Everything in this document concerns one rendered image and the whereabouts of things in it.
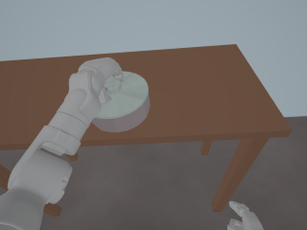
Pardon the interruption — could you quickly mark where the pot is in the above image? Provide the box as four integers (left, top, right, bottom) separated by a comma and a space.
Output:
91, 91, 151, 133

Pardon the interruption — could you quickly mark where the robot left upper arm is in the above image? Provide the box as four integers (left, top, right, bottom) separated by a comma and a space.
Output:
0, 149, 73, 230

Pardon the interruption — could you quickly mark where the robot left hand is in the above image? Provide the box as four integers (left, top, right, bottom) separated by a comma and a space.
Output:
78, 57, 125, 104

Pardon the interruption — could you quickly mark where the lid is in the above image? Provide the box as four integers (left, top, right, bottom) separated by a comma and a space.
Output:
95, 71, 149, 119

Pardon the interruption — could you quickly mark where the robot right hand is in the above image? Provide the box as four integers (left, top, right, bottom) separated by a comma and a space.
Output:
227, 200, 264, 230

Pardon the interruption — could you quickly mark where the robot left forearm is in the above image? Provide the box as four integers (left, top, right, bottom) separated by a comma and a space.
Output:
8, 66, 106, 190

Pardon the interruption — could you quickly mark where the knob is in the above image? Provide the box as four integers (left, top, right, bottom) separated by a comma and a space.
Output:
105, 79, 122, 94

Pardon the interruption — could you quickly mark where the table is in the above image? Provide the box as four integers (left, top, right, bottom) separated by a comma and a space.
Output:
0, 44, 293, 217

